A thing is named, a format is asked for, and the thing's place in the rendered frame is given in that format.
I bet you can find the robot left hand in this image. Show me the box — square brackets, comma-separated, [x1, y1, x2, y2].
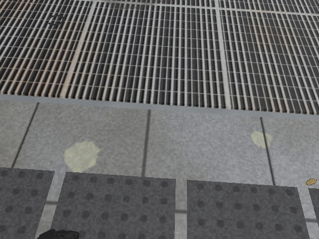
[37, 229, 80, 239]

